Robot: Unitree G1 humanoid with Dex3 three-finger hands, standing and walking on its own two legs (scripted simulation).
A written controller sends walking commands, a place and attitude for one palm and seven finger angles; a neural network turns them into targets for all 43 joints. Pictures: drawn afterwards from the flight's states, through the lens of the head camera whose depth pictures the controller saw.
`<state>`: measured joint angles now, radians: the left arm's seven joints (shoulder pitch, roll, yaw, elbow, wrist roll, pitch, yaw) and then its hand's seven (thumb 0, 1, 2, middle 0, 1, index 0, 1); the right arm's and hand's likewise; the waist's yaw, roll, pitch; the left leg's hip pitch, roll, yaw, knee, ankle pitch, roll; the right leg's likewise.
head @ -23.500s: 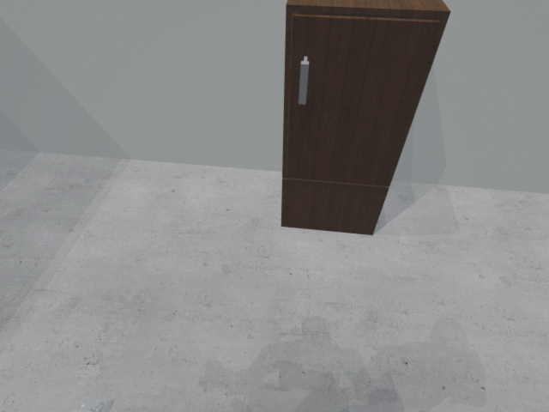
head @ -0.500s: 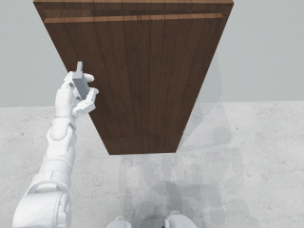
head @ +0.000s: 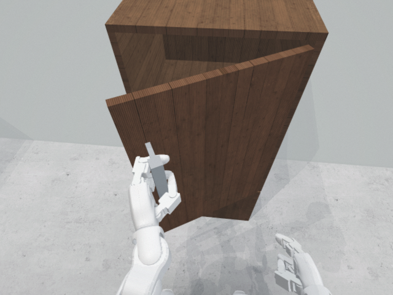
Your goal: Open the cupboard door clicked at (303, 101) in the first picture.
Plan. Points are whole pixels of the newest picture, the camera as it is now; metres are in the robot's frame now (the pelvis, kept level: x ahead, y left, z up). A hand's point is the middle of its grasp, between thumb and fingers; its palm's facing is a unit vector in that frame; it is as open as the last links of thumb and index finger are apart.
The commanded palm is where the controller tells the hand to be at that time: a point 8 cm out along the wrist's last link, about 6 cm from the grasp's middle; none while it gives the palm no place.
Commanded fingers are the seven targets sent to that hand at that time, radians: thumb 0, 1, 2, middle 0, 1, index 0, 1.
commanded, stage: pull the door open along its arc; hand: left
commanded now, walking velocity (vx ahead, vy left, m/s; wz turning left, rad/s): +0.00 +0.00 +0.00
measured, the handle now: (156, 171) +0.35 +0.11 +0.06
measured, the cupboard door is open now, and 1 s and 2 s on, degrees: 30 41 44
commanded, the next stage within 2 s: open thumb and fingers to let go in 0.30 s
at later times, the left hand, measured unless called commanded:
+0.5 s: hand (194, 222) +0.25 +0.02 +0.06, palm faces +0.28 -0.96 -0.04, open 6.3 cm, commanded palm +0.19 +0.06 +0.06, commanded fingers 0.00 0.48 0.72 -0.37 -1.30 -0.37 -1.30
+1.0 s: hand (188, 223) +0.24 +0.03 +0.06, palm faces +0.32 -0.95 -0.01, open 13.6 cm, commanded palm +0.20 +0.07 +0.06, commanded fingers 0.00 -0.50 0.30 -0.22 -0.75 -0.22 -0.75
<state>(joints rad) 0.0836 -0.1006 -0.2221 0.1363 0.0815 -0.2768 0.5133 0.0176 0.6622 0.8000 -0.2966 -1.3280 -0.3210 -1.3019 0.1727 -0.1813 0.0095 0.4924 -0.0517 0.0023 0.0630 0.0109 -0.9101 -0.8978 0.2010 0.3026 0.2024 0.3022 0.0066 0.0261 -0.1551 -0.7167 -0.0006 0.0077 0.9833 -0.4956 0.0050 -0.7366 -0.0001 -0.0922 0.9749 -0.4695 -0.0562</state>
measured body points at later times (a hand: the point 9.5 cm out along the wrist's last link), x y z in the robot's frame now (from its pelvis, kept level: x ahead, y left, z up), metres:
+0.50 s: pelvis +0.00 -0.05 +0.00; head +0.02 -0.08 +0.45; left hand +0.22 +0.07 +0.07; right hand +0.19 -0.27 -0.08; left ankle -0.01 +0.12 -0.68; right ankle +0.01 -0.09 -0.68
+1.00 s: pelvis -0.01 -0.04 +0.00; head +0.02 -0.07 +0.44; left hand +0.22 +0.08 +0.06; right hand +0.16 -0.26 -0.10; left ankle -0.01 +0.12 -0.68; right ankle +0.01 -0.09 -0.68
